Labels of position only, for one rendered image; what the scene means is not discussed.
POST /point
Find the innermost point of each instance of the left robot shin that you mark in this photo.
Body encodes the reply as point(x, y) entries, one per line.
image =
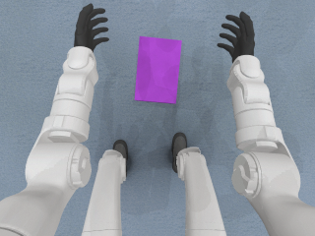
point(110, 152)

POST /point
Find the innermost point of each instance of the carton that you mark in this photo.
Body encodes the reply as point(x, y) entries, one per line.
point(157, 69)

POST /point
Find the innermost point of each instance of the right robot foot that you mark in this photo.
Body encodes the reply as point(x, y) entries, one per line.
point(179, 142)

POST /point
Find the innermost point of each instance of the robot left upper arm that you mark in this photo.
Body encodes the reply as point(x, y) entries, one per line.
point(54, 172)

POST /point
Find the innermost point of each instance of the right robot forearm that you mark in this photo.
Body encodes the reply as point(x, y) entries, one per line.
point(256, 128)

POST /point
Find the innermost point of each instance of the right robot hand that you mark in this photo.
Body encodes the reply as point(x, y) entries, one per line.
point(243, 43)

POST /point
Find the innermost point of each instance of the robot right upper arm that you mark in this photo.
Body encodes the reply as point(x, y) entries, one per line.
point(270, 182)

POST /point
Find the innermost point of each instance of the left robot hand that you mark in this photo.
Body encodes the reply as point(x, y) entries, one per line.
point(84, 33)

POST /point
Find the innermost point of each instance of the left robot forearm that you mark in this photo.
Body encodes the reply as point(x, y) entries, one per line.
point(68, 121)

